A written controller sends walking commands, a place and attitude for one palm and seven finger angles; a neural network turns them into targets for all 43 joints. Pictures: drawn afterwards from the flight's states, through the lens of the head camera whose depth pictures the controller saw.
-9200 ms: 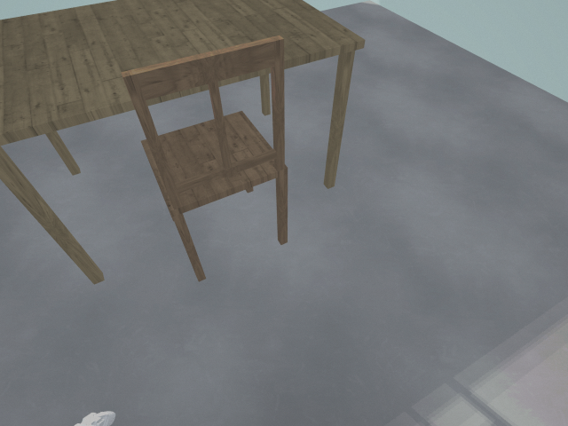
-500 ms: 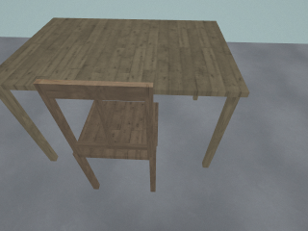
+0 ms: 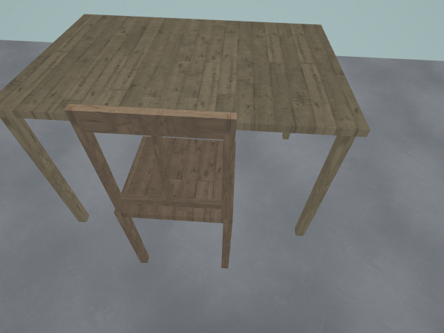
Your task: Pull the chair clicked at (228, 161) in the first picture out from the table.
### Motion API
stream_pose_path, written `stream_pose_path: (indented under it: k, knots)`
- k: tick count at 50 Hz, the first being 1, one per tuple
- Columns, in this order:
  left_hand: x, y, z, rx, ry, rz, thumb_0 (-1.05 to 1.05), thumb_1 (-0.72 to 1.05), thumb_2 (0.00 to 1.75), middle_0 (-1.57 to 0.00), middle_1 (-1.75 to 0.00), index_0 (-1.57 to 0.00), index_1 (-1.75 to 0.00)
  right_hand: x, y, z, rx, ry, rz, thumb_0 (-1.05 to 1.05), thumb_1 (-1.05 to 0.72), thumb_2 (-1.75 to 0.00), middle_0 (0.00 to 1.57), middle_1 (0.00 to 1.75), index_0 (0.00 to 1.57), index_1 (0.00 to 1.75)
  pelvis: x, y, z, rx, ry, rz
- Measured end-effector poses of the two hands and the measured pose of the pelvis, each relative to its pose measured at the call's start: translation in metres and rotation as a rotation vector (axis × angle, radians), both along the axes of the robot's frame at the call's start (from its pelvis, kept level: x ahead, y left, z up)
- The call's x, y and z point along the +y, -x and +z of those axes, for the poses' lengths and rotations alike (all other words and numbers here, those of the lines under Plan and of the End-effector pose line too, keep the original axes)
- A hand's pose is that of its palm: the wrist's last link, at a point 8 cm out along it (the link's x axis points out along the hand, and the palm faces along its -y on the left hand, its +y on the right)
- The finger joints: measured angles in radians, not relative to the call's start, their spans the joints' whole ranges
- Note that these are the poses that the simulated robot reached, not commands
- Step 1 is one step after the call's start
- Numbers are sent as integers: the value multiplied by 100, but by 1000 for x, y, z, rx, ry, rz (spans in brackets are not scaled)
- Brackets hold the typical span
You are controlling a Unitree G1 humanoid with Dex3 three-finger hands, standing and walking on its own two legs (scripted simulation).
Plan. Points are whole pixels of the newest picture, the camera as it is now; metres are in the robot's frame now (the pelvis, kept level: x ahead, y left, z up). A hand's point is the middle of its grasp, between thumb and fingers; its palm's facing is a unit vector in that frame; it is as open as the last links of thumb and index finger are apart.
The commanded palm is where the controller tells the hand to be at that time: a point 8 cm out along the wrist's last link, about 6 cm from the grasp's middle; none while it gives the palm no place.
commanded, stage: look again from close up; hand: left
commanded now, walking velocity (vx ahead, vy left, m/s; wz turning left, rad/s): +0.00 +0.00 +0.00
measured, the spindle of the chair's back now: (164, 170) +0.54 +0.20 -0.10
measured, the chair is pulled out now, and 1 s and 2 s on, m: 0.00 0.00 0.00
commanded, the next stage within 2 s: shuffle to correct the standing spot in 0.76 s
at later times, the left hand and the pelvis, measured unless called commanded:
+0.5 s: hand out of the picture +0.01 +0.16 -0.17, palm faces +0.02 -0.98 -0.19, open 7.3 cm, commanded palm none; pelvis +0.01 +0.00 +0.00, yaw -1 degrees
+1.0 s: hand out of the picture +0.03 +0.16 -0.17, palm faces +0.02 -0.98 -0.18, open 7.4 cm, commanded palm none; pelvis +0.04 -0.01 +0.00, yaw -1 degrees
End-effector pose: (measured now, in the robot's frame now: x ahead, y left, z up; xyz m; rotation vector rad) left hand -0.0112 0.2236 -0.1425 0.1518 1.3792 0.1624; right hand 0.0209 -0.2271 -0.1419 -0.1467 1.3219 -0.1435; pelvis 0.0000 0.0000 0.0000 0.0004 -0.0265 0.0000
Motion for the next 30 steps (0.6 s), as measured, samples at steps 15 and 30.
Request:
stream_pose_path:
  k: [15, 30]
  knots:
    - [-8, 2, 0, 34, 6, 4, 1, 91, 90, -20, -30, -20, -30, 11, 24, -6, 88, -40, -33, 0, -91, -90, 20, 30, 20, 30, -2, -3, 1, 5, -1, -7]
    - [-10, -25, 1, -1, 7, -6, 1, 92, 90, -20, -30, -20, -30, 13, 20, -6, 100, -44, -44, 0, -91, -90, 20, 30, 20, 30, -3, -13, 2, 12, -3, -11]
